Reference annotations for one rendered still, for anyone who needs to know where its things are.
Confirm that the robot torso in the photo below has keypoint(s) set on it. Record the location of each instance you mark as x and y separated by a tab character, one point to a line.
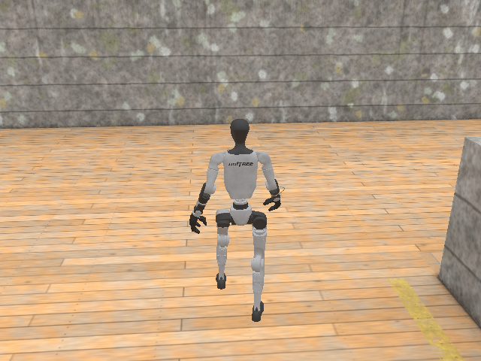
240	175

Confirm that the robot left upper arm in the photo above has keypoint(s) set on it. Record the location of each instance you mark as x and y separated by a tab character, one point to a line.
212	172

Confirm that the right robot foot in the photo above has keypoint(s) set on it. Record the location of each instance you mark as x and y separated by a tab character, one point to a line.
256	315

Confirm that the robot right hand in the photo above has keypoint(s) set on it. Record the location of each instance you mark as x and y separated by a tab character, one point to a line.
270	200

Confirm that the robot right upper arm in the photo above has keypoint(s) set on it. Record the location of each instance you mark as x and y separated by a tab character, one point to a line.
267	169

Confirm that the robot left hand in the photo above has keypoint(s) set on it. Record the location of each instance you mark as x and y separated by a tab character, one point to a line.
193	222

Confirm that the robot right forearm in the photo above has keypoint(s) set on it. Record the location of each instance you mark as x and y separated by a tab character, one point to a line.
275	194

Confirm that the robot left forearm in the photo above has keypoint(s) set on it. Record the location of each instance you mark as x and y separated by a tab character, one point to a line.
201	203

